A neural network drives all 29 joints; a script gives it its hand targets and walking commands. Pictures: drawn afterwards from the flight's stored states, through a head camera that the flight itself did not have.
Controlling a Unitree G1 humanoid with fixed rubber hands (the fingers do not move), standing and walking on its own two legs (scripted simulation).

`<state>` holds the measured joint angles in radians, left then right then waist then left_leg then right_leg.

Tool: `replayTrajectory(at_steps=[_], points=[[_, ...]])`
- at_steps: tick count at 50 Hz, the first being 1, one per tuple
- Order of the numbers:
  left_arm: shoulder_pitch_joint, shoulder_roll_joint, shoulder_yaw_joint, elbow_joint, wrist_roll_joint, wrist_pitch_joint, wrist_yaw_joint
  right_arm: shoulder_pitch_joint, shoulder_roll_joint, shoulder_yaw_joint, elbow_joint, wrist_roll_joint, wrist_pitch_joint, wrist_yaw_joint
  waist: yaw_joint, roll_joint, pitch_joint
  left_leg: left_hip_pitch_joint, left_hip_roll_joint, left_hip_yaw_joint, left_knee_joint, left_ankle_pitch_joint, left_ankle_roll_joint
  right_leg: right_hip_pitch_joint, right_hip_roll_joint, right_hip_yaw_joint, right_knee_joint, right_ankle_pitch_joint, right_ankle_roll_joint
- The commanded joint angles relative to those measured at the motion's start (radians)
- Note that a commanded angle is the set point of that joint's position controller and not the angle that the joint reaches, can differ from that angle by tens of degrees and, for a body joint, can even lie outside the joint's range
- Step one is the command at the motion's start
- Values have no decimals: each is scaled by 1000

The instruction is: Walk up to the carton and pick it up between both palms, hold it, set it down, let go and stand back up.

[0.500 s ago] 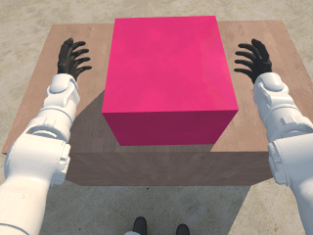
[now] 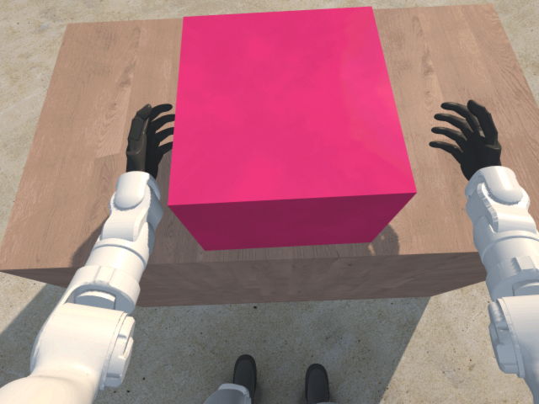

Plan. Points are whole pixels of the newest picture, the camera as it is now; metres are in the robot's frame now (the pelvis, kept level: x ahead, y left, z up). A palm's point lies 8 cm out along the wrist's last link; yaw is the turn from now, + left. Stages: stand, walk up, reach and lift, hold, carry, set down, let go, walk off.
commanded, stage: set down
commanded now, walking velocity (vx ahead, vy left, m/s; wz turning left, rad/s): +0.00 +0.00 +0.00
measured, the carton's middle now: (282, 136) +0.51 +0.04 -0.01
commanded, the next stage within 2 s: none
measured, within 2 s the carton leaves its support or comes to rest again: neither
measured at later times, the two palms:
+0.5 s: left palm (70, 139) +0.39 +0.27 +0.13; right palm (529, 101) +0.46 -0.21 +0.16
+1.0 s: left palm (127, 148) +0.41 +0.23 +0.08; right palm (524, 155) +0.44 -0.25 +0.09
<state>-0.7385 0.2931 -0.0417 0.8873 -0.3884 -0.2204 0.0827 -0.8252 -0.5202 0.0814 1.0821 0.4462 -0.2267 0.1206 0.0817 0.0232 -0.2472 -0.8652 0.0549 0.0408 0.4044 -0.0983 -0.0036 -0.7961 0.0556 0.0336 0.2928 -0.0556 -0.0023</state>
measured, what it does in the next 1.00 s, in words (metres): stands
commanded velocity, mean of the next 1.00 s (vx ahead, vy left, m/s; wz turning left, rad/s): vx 0.00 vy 0.00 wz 0.00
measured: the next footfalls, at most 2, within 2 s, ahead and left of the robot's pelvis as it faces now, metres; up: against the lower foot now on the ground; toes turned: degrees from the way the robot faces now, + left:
none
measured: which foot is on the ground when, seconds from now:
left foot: down 0.00-1.00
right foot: down 0.00-1.00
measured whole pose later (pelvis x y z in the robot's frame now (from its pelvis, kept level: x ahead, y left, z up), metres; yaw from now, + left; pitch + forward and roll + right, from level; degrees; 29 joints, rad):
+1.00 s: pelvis +0.01 +0.00 +0.01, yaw +0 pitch +19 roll -2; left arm -0.72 0.32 -0.04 0.97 -0.37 -0.03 0.05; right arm -0.79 -0.48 0.10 1.12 0.42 -0.08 0.10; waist 0.05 0.05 -0.25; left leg -0.61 0.06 0.03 0.45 -0.18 -0.01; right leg -0.54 0.06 0.03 0.34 -0.13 -0.01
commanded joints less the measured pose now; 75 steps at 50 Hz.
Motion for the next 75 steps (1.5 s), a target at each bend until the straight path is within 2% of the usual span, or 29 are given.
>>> replayTrajectory(at_steps=[1,4,5,8,11,14,16,18,21,26,29,32,35,37,39,42,45,47,50,53,55,58,61,64,67,71,73,75], points=[[-429,288,156,-352,32,85,0,-495,-301,-40,-340,25,32,-21,11,-160,-1331,679,-52,-1,110,659,-22,446,45,-69,127,587,130],[-416,297,187,-374,42,193,-15,-492,-284,-48,-415,-4,98,-49,1,-203,-1322,567,-58,7,71,567,21,575,11,-47,157,647,148],[-348,278,152,-288,15,208,-37,-524,-248,-44,-413,-24,122,-56,-1,-242,-1231,542,-58,15,27,529,8,650,8,-49,116,622,149],[-319,301,160,-128,-1,222,-87,-462,-198,-40,-319,-46,168,-90,-38,-258,-1041,398,-62,18,-40,350,29,760,-27,-26,96,581,160],[-343,331,175,-56,-1,186,-115,-442,-161,-24,-248,-37,157,-123,-57,-208,-963,326,-62,13,-85,281,41,807,-54,-2,92,586,144],[-442,363,173,-112,19,112,-115,-477,-139,-16,-246,-15,108,-135,-61,-106,-933,366,-70,10,-81,344,24,799,-54,-3,96,609,115],[-498,368,158,-160,25,68,-109,-506,-127,-2,-246,16,87,-131,-58,-38,-880,438,-73,11,-62,391,2,767,-44,-9,86,581,95],[-518,353,126,-184,14,52,-104,-517,-121,18,-221,55,91,-120,-56,14,-793,531,-70,10,-42,404,-19,705,-34,-14,57,499,75],[-499,313,58,-165,-13,87,-101,-505,-127,50,-136,101,139,-99,-60,70,-613,650,-54,-1,-23,352,-47,574,-26,-23,-8,290,45],[-499,252,-57,-51,-31,224,-75,-523,-138,56,42,96,250,-50,-72,110,-277,737,-16,-47,-21,118,-84,349,-20,-52,-87,-108,9],[-538,238,-99,-6,-32,274,-50,-559,-142,17,88,44,283,-21,-91,88,-212,723,-8,-66,-20,-25,-90,290,-22,-62,-65,-191,7],[-579,243,-117,1,-44,279,-28,-598,-161,-43,63,-17,284,-2,-111,61,-291,715,-8,-72,2,-76,-94,259,-18,-71,-22,-193,13],[-612,261,-115,-14,-61,263,-10,-625,-191,-97,18,-65,271,5,-121,53,-439,738,-10,-70,44,-31,-99,230,-7,-79,17,-144,16],[-613,273,-103,-29,-65,248,-2,-629,-205,-111,-10,-79,254,6,-115,51,-540,769,-12,-67,76,42,-101,223,3,-81,35,-86,18],[-587,285,-78,-43,-58,230,3,-616,-213,-110,-40,-80,231,4,-98,42,-629,799,-16,-62,107,147,-100,242,14,-78,49,-4,25],[-496,291,-14,-54,-28,195,-1,-560,-208,-80,-90,-64,175,-2,-56,4,-710,804,-25,-53,138,319,-89,334,26,-63,65,157,40],[-371,283,66,-63,13,150,-17,-466,-186,-34,-146,-36,105,-16,-17,-55,-732,735,-37,-44,126,455,-63,512,26,-34,86,374,59],[-282,274,114,-74,39,118,-36,-394,-169,1,-188,-9,60,-32,-4,-101,-717,641,-49,-36,94,496,-40,682,16,-9,110,542,73],[-159,259,166,-101,65,76,-73,-287,-145,40,-236,30,16,-59,-17,-164,-653,482,-63,-27,8,469,-3,934,-11,28,147,767,95],[-93,243,187,-141,73,47,-108,-206,-132,54,-257,52,-1,-82,-51,-172,-560,485,-67,-31,-55,438,11,980,-31,39,134,820,108],[-83,237,181,-193,66,34,-120,-172,-130,45,-284,51,-2,-91,-73,-149,-488,604,-62,-39,-70,409,1,871,-28,28,78,682,99],[-53,217,158,-308,60,12,-119,-99,-140,28,-319,64,-10,-92,-89,-45,-465,767,-62,-34,-23,561,-48,756,-6,11,19,616,66],[16,191,144,-445,75,12,-111,-15,-152,6,-368,75,-21,-87,-86,51,-490,892,-64,-31,20,662,-91,701,10,1,-27,560,30],[110,166,137,-520,98,51,-105,75,-157,-30,-386,63,-2,-84,-88,103,-433,927,-60,-32,12,617,-114,665,13,-8,-78,432,3],[196,142,132,-522,115,119,-105,142,-150,-58,-375,44,46,-83,-98,91,-292,895,-50,-43,-36,464,-111,652,6,-14,-120,285,-8],[245,135,137,-471,123,192,-103,170,-125,-94,-382,0,111,-80,-108,11,-94,791,-40,-57,-120,200,-81,671,-13,-19,-135,118,-5],[241,145,143,-451,120,193,-95,166,-111,-113,-414,-29,119,-73,-108,-30,-48,736,-40,-55,-152,79,-63,675,-22,-20,-124,50,0],[227,159,146,-445,110,156,-80,160,-100,-130,-463,-53,104,-59,-103,-61,-50,693,-44,-47,-166,-5,-47,678,-26,-23,-103,2,5]])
